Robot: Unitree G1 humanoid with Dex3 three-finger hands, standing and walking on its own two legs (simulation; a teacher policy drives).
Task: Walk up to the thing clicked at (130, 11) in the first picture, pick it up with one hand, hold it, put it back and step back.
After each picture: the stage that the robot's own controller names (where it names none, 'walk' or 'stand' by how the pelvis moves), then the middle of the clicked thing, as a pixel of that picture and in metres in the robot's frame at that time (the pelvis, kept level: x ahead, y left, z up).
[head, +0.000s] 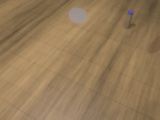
stand; (128, 19) +1.77 -0.63 -0.65
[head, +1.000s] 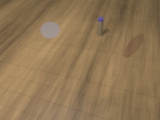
walk; (100, 27) +1.72 -0.11 -0.62
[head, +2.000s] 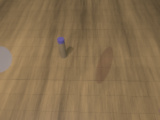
walk; (62, 48) +1.21 +0.25 -0.65
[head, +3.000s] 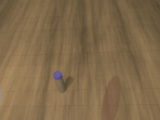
walk; (60, 82) +0.80 +0.25 -0.65
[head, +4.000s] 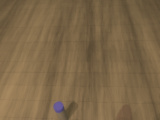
walk; (61, 113) +0.51 +0.24 -0.65
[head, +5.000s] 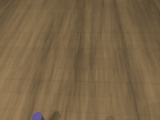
walk; out of the picture +0.45 +0.37 -0.65
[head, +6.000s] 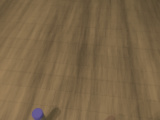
stand; (41, 119) +0.45 +0.31 -0.63
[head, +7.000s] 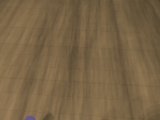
stand; out of the picture +0.41 +0.34 -0.64
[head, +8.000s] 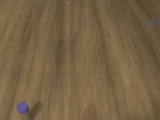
walk; (25, 114) +0.50 +0.34 -0.65
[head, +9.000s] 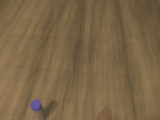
stand; (39, 111) +0.50 +0.33 -0.63
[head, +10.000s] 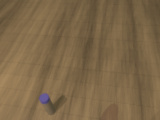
walk; (47, 105) +0.56 +0.35 -0.64
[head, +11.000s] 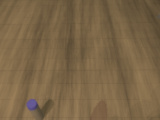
stand; (36, 111) +0.53 +0.37 -0.63
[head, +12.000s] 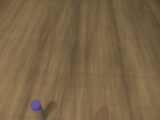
stand; (38, 111) +0.54 +0.33 -0.65
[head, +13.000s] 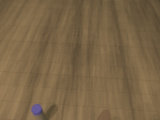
stand; (39, 115) +0.51 +0.32 -0.66
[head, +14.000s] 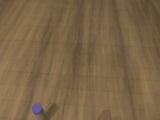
stand; (40, 115) +0.51 +0.33 -0.66
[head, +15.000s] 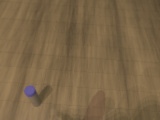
go down; (33, 97) +0.53 +0.33 -0.63
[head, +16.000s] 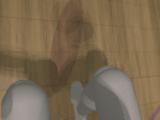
go down; out of the picture +0.61 +0.35 -0.25
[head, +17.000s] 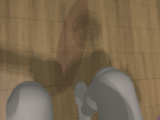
close in; out of the picture +0.61 +0.34 -0.25
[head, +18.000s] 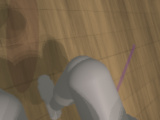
close in; out of the picture +0.59 +0.38 -0.21
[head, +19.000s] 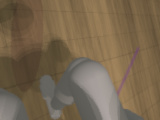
lift; out of the picture +0.59 +0.37 -0.23
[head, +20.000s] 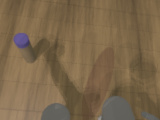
lift; (26, 50) +0.60 +0.27 -0.39
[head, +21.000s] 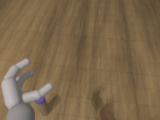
go down; (42, 105) +0.54 +0.30 -0.61
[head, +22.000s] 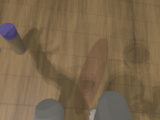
approach; (14, 41) +0.60 +0.29 -0.38
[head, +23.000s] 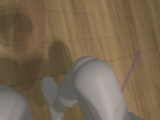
approach; out of the picture +0.60 +0.37 -0.20
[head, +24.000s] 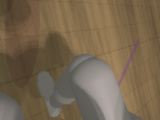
close; out of the picture +0.60 +0.38 -0.21
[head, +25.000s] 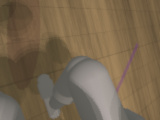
close; out of the picture +0.60 +0.38 -0.23
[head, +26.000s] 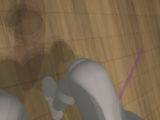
close; out of the picture +0.61 +0.36 -0.24
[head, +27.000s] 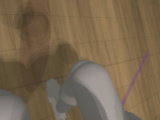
close; out of the picture +0.61 +0.35 -0.24
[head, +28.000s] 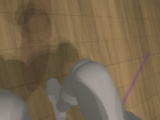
close; out of the picture +0.60 +0.35 -0.24
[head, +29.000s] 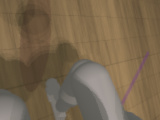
close; out of the picture +0.61 +0.35 -0.25
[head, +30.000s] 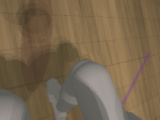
close; out of the picture +0.61 +0.35 -0.25
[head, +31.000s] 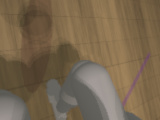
close; out of the picture +0.61 +0.35 -0.25
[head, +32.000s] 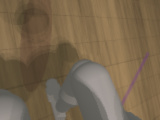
close; out of the picture +0.61 +0.35 -0.25
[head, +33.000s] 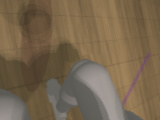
close; out of the picture +0.61 +0.35 -0.25
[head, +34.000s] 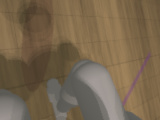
close; out of the picture +0.60 +0.35 -0.25
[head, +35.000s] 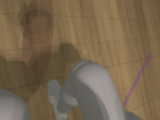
close; out of the picture +0.61 +0.35 -0.25
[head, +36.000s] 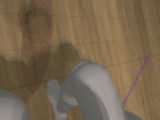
close; out of the picture +0.61 +0.35 -0.25
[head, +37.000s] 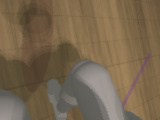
close; out of the picture +0.61 +0.35 -0.25
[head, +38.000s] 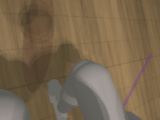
close; out of the picture +0.61 +0.35 -0.24
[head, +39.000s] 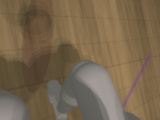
close; out of the picture +0.61 +0.35 -0.24
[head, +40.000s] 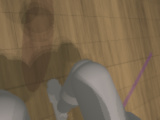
close; out of the picture +0.61 +0.35 -0.25
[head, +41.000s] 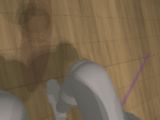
close; out of the picture +0.60 +0.35 -0.25
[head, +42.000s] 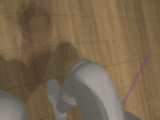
close; out of the picture +0.60 +0.35 -0.25
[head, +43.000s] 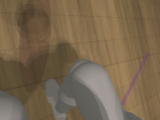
close in; out of the picture +0.60 +0.35 -0.24
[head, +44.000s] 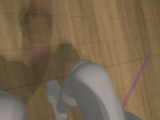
close in; out of the picture +0.60 +0.35 -0.25
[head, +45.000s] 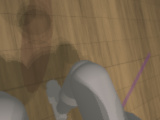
stand; out of the picture +0.60 +0.35 -0.24
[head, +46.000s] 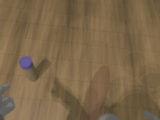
stand; (29, 70) +0.59 +0.27 -0.49
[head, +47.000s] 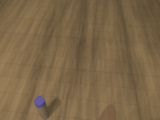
stand; (42, 108) +0.55 +0.27 -0.59
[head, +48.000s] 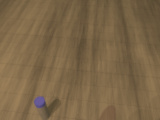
stand; (42, 109) +0.55 +0.27 -0.59
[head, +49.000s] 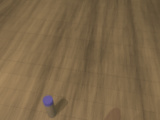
stand; (50, 107) +0.55 +0.25 -0.63
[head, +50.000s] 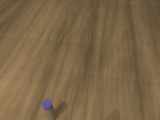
stand; (49, 111) +0.56 +0.29 -0.66
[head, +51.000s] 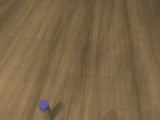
stand; (46, 112) +0.54 +0.30 -0.66
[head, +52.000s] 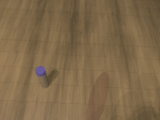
walk; (43, 78) +0.66 +0.29 -0.64
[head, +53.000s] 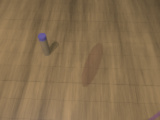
walk; (44, 45) +1.01 +0.39 -0.62
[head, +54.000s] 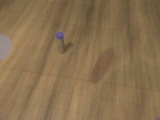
stand; (60, 43) +1.18 +0.28 -0.63
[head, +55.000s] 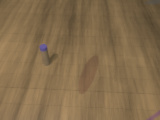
stand; (45, 55) +1.12 +0.35 -0.66
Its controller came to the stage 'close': yes
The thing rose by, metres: 0.00
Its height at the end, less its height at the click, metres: +0.00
